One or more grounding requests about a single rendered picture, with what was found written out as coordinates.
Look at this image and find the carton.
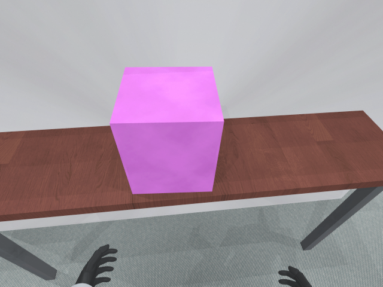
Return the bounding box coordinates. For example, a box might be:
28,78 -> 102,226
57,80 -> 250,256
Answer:
110,66 -> 224,194

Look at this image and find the table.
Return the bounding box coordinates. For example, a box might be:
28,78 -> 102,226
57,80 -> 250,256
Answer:
0,111 -> 383,280

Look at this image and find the right robot hand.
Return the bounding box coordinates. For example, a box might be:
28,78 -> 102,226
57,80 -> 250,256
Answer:
278,266 -> 312,287

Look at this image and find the left robot hand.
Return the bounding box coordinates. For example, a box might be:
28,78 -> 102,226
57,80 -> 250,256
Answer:
75,244 -> 117,287

